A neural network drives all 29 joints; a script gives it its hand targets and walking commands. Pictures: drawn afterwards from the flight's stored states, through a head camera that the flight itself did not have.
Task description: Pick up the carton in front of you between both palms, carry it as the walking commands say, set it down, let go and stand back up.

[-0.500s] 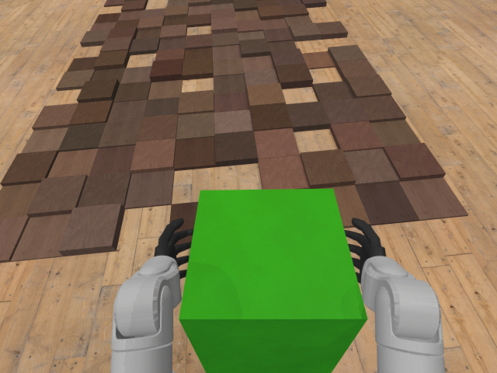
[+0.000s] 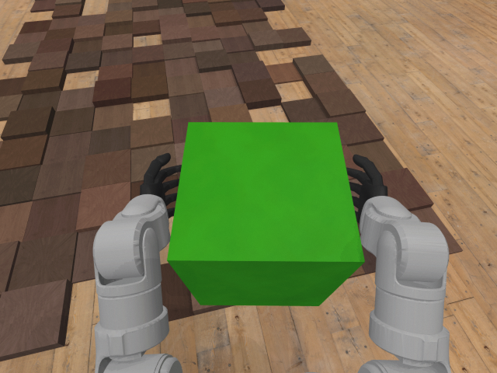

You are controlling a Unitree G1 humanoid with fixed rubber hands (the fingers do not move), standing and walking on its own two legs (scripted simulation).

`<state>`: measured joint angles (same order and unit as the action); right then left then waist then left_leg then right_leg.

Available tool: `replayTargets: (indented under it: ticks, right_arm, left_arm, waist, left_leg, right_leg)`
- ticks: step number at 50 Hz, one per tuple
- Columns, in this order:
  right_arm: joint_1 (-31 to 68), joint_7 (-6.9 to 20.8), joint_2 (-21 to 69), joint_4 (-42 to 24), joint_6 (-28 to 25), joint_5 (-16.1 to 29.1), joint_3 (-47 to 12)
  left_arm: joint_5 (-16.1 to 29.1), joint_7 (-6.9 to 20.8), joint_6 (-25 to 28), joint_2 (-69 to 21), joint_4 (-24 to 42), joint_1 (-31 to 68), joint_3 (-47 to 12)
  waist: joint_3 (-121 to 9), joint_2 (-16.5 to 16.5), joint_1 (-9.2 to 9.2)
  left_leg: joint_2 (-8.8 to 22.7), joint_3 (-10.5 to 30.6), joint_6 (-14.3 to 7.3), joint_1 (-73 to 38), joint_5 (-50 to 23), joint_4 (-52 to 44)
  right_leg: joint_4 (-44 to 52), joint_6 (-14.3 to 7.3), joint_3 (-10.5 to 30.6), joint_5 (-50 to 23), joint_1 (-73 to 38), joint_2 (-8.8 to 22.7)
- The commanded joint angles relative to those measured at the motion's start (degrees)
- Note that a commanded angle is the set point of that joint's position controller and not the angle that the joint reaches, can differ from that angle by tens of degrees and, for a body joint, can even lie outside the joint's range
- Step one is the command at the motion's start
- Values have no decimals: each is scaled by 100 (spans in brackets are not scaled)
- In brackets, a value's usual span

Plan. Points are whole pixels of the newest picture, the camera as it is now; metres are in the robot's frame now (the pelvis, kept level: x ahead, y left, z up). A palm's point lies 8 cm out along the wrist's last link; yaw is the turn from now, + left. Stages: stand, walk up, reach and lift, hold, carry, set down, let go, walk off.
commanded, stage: carry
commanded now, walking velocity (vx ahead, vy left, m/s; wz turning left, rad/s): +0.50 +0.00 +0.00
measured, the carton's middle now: (260, 224) +0.33 +0.00 +0.06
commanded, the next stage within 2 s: none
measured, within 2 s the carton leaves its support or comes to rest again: neither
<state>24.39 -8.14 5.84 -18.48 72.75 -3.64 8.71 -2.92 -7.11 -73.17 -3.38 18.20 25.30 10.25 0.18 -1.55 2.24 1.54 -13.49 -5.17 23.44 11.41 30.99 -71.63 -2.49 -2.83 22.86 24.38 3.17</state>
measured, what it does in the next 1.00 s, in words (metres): walks ahead: right foot, then left foot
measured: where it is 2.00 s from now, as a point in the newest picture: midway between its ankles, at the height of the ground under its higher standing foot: (217, 277)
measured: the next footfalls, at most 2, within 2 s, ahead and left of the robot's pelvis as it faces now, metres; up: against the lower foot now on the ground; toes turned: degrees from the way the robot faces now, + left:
right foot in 0.30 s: +0.37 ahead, -0.09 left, +0.00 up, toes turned -6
left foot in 0.58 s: +0.33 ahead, +0.09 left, +0.00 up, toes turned +4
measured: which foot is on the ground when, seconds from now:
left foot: down 0.00-0.32, up 0.34-0.56, down 0.58-1.00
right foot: up 0.00-0.28, down 0.30-0.72, up 0.74-0.96, down 0.98-1.00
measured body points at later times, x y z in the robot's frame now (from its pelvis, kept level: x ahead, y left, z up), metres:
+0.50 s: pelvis +0.28 -0.03 +0.01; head +0.40 -0.03 +0.44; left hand +0.68 +0.15 +0.11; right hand +0.71 -0.15 +0.11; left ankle +0.23 +0.09 -0.67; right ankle +0.33 -0.09 -0.73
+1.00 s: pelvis +0.48 +0.02 +0.02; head +0.54 +0.03 +0.46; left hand +0.86 +0.18 +0.13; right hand +0.86 -0.12 +0.13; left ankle +0.32 +0.08 -0.68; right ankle +0.58 -0.03 -0.71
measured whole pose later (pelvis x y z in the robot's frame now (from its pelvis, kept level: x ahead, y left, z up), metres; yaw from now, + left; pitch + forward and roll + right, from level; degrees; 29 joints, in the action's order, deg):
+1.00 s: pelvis +0.48 +0.02 +0.02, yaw +4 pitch +3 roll -1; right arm 35.9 -5.8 3.1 -5.5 70.4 -3.3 16.3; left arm -6.3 -6.7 -69.2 -4.8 2.0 39.1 13.9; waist 4.0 -0.2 1.0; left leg -1.0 -3.9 -2.7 7.3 14.7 38.9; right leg -25.2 -2.7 -7.1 -5.9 24.8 -4.2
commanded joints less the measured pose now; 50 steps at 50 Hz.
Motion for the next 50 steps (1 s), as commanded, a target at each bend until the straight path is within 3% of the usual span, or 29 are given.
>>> replayTargets:
  ticks: [1, 5, 8, 12, 14, 15, 16, 17, 18, 19, 21, 23, 26, 28, 30, 31, 33, 34, 35, 36, 37, 38, 40, 42, 44, 47, 48, 49, 50]
  right_arm:
    - [4588, 1383, 4294, -445, 1, 2762, -4046]
    - [5217, 1372, 4267, 435, 182, 2808, -3679]
    - [5682, 1404, 4458, 1160, 258, 2724, -3348]
    - [6257, 1418, 4876, 1742, 278, 2618, -2996]
    - [6436, 1384, 5057, 1890, 290, 2595, -2868]
    - [6489, 1364, 5134, 1972, 291, 2564, -2827]
    - [6577, 1351, 5180, 2052, 302, 2515, -2771]
    - [6518, 1326, 5325, 2164, 344, 2454, -2650]
    - [6598, 1297, 5362, 2126, 346, 2391, -2604]
    - [6831, 1273, 5501, 1887, 318, 2388, -2607]
    - [7017, 1193, 5640, 1402, 249, 2374, -2622]
    - [6777, 1074, 5546, 991, 176, 2244, -2678]
    - [6100, 940, 5185, 530, 57, 1961, -2854]
    - [5879, 901, 4891, 237, -1, 1842, -3004]
    - [5873, 904, 4697, 89, -34, 1776, -3146]
    - [5815, 920, 4584, 116, -15, 1739, -3182]
    - [5581, 995, 4509, 260, 43, 1760, -3277]
    - [5486, 1048, 4531, 355, 70, 1779, -3307]
    - [5413, 1098, 4606, 460, 77, 1765, -3326]
    - [5392, 1156, 4557, 448, 96, 1824, -3289]
    - [5414, 1192, 4522, 598, 96, 1857, -3285]
    - [5337, 1245, 4548, 773, 109, 1923, -3321]
    - [5425, 1405, 4869, 725, 60, 2039, -3426]
    - [5516, 1523, 5031, 715, -5, 2195, -3524]
    - [5535, 1623, 5294, 784, -121, 2342, -3657]
    - [5529, 1712, 5523, 985, -290, 2505, -3808]
    - [5577, 1731, 5574, 1088, -335, 2532, -3875]
    - [5657, 1776, 5552, 1144, -348, 2575, -3909]
    - [5507, 1776, 5532, 1280, -374, 2532, -3956]
  left_arm:
    - [2431, 1223, 3, -4478, 118, 4307, -4007]
    - [2274, 1107, -161, -4472, -787, 4898, -3669]
    - [2241, 1116, -234, -4733, -1488, 5343, -3435]
    - [2324, 1172, -247, -5151, -2019, 6012, -3118]
    - [2330, 1208, -265, -5344, -2184, 6117, -2930]
    - [2330, 1236, -272, -5396, -2208, 6186, -2825]
    - [2318, 1263, -284, -5431, -2283, 6174, -2702]
    - [2217, 1258, -267, -5294, -2412, 6149, -2603]
    - [2282, 1272, -244, -5477, -2330, 6139, -2581]
    - [2359, 1287, -194, -5647, -1970, 6378, -2628]
    - [2472, 1266, -135, -5857, -1159, 6878, -2732]
    - [2481, 1186, -89, -5826, -544, 6898, -2885]
    - [2399, 1095, -21, -5555, 59, 6427, -3185]
    - [2396, 1089, 21, -5322, 357, 6229, -3410]
    - [2422, 1114, 28, -5166, 516, 6217, -3642]
    - [2440, 1131, 9, -5115, 433, 6141, -3727]
    - [2381, 1161, -20, -5003, 138, 5812, -3815]
    - [2348, 1183, -29, -4990, -39, 5733, -3860]
    - [2372, 1216, -43, -5055, -199, 5798, -3932]
    - [2375, 1243, -34, -5122, -414, 5725, -3969]
    - [2375, 1273, -43, -5314, -494, 5780, -4002]
    - [2264, 1255, -5, -5417, -605, 5641, -3957]
    - [2121, 1213, 46, -5470, -752, 5702, -3876]
    - [2011, 1188, 106, -5626, -1091, 5444, -3812]
    - [1906, 1201, 203, -5696, -1305, 5197, -3785]
    - [1863, 1228, 339, -5747, -1469, 4900, -3783]
    - [1878, 1253, 391, -5766, -1506, 4771, -3764]
    - [1825, 1258, 472, -5781, -1569, 4661, -3712]
    - [1845, 1291, 463, -5674, -1556, 4550, -3666]
  waist:
    - [-2551, 576, -31]
    - [-2326, 798, 19]
    - [-2132, 854, 124]
    - [-2040, 1043, 91]
    - [-2337, 882, -258]
    - [-2616, 593, -471]
    - [-3063, -337, -519]
    - [-3765, -1558, -555]
    - [-3874, -1271, -552]
    - [-3682, -1072, -585]
    - [-3354, -505, -558]
    - [-3540, -521, -546]
    - [-3942, -604, -545]
    - [-4130, -714, -595]
    - [-4028, -607, -654]
    - [-3916, -643, -809]
    - [-3868, -968, -893]
    - [-3875, -897, -736]
    - [-3906, -535, -398]
    - [-3858, -110, -39]
    - [-3868, 1931, 30]
    - [-3647, 2471, 78]
    - [-3277, 1494, 360]
    - [-2861, 1033, 434]
    - [-2800, 891, 318]
    - [-2893, 964, -269]
    - [-2995, 670, -595]
    - [-2868, -18, -903]
    - [-2616, -839, -811]
  left_leg:
    - [1604, 2125, -555, -2571, -704, -1345]
    - [1438, 1614, -688, -2705, -1057, -1427]
    - [1163, 1206, -575, -2869, -1805, -1163]
    - [886, 607, -207, -2920, -3651, -363]
    - [650, 190, 161, -2548, -3977, 822]
    - [510, 243, 368, -1864, -2875, 1556]
    - [205, 390, 564, -723, -178, 2500]
    - [-459, 824, 701, 586, 2272, 3831]
    - [-330, 1362, 608, 848, 2415, 4291]
    - [-169, 1514, 518, 1132, 2350, 4217]
    - [117, 1528, 484, 1265, 1915, 3238]
    - [57, 1365, 545, 1016, 1725, 2448]
    - [-148, 1108, 594, 912, 1261, 1886]
    - [-162, 1031, 555, 1165, 1002, 1728]
    - [-181, 1019, 541, 1696, 907, 1549]
    - [-234, 978, 526, 1991, 905, 1209]
    - [-266, 1018, 474, 1856, 524, 140]
    - [-256, 960, 461, 1095, -146, -764]
    - [-284, 785, 498, -413, -1515, -1842]
    - [33, 1037, 545, -2366, -3908, -2138]
    - [1374, 2203, 57, -5523, -9515, -110]
    - [1848, 2425, -542, -6692, -11017, 611]
    - [1508, 2426, -480, -6728, -8968, 424]
    - [1013, 2227, -350, -6330, -7703, 289]
    - [700, 1943, -297, -5205, -6887, 88]
    - [548, 1258, 48, -2868, -6058, 320]
    - [485, 1006, 242, -2359, -5376, 951]
    - [59, 470, 347, -2045, -4581, 1614]
    - [-381, 659, 495, -504, 39, 2906]
  right_leg:
    - [135, -98, 241, -420, 1192, 242]
    - [1337, 31, -73, -714, 1619, 200]
    - [2454, 43, -332, -1171, 1626, 51]
    - [3794, -24, -819, -1993, 797, -441]
    - [4820, -70, -1141, -3015, -739, -683]
    - [4896, -82, -765, -3865, -1940, -253]
    - [4008, -246, 635, -7343, -3406, 1089]
    - [3947, -1268, 2008, -8370, -4742, 1910]
    - [4214, -1438, 2039, -7537, -4626, 1955]
    - [4322, -1324, 1814, -6710, -4451, 1769]
    - [4498, -988, 1361, -6272, -4087, 1515]
    - [4487, -858, 1072, -6665, -4264, 1389]
    - [4213, -883, 684, -7770, -4586, 1278]
    - [3942, -946, 548, -7956, -4914, 1202]
    - [3726, -943, 501, -7811, -5358, 1098]
    - [3548, -914, 639, -8028, -5729, 1032]
    - [3300, -889, 730, -8290, -5960, 931]
    - [3127, -766, 476, -8197, -5522, 762]
    - [2809, -521, 10, -8039, -4560, 481]
    - [2261, -332, -263, -6235, -2789, 219]
    - [1348, 6, -600, -366, 799, -292]
    - [722, 99, -237, 1514, 2729, -639]
    - [347, -4, -261, 1447, 3666, -753]
    - [1325, 85, -610, 706, 3759, -788]
    - [2669, 220, -812, -603, 2468, -865]
    - [4454, 123, -758, -2689, -938, -993]
    - [5200, 70, -691, -3889, -2139, -816]
    - [5629, 33, -1027, -4775, -2707, -1015]
    - [5244, -437, 150, -7548, -3917, 135]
